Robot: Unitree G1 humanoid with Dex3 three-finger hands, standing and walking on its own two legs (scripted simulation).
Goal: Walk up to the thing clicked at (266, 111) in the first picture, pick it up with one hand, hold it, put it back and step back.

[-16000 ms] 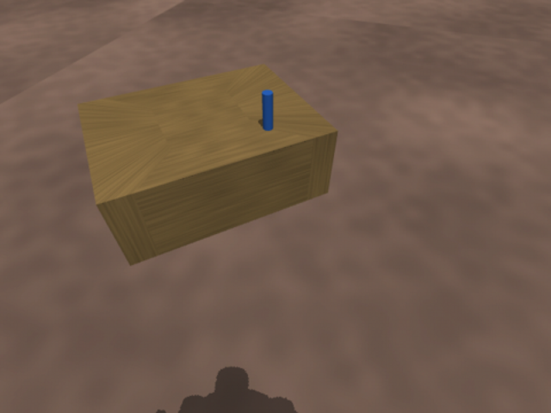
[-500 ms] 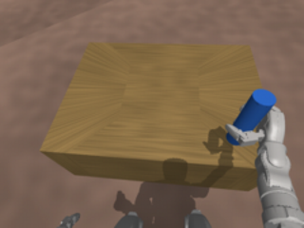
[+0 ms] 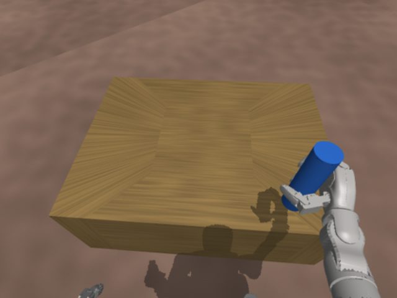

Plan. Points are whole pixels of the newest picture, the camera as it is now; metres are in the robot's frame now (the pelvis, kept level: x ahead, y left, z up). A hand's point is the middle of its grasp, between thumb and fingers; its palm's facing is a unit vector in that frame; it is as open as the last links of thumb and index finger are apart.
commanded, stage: lift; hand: right
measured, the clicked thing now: (307, 180) +0.35 -0.17 +0.06
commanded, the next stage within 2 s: hold in 0.24 s
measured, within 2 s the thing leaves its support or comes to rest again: neither
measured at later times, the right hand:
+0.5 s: hand (308, 179) +0.36 -0.18 +0.06, palm faces +0.17 +0.99 -0.01, open 8.3 cm
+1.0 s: hand (314, 182) +0.34 -0.18 +0.07, palm faces +0.17 +0.99 -0.01, open 8.3 cm
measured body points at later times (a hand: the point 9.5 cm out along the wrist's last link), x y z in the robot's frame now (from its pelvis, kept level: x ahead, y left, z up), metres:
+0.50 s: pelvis +0.01 +0.00 +0.01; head +0.06 +0.00 +0.46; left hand +0.14 +0.25 -0.10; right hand +0.34 -0.23 +0.06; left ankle +0.00 +0.13 -0.68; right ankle +0.04 -0.14 -0.68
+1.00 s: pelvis +0.01 -0.01 +0.02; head +0.05 -0.01 +0.47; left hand +0.15 +0.24 -0.09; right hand +0.33 -0.23 +0.08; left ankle +0.00 +0.13 -0.68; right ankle +0.04 -0.14 -0.68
